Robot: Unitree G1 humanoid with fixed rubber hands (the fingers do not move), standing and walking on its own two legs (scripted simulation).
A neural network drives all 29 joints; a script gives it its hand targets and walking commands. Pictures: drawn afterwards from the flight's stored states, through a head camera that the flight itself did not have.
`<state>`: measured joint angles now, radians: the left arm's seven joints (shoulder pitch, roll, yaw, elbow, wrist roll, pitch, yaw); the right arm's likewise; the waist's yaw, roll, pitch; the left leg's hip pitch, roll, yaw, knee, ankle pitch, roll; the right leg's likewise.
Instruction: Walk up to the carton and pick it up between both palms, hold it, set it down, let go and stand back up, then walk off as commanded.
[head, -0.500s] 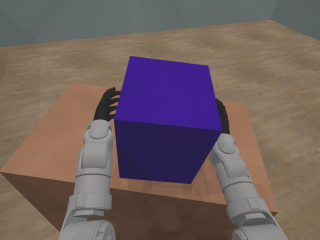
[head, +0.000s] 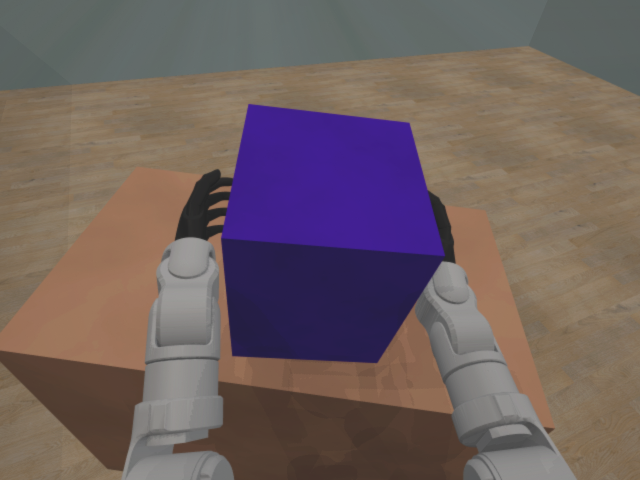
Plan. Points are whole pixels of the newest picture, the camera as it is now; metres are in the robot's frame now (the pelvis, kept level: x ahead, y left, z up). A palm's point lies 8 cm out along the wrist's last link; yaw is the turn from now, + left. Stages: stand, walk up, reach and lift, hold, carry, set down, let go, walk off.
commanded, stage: reach and lift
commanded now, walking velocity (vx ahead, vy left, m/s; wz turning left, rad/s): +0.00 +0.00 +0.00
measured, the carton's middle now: (317, 243) +0.38 -0.04 +0.12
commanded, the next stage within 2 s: hold in 0.72 s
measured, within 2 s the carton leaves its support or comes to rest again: neither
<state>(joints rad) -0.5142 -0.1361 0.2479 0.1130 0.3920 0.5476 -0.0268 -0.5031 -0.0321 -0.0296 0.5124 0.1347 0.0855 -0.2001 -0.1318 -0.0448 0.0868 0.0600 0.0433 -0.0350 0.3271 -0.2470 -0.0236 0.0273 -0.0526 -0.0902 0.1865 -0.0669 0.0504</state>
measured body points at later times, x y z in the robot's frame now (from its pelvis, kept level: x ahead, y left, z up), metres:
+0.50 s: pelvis -0.01 +0.00 +0.00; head -0.03 +0.02 +0.45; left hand +0.37 +0.12 +0.18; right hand +0.35 -0.18 +0.14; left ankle -0.03 +0.13 -0.75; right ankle +0.03 -0.15 -0.75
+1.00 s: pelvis -0.02 +0.00 +0.00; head -0.05 +0.03 +0.45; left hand +0.36 +0.13 +0.19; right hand +0.35 -0.16 +0.17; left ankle -0.03 +0.13 -0.75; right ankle +0.03 -0.15 -0.75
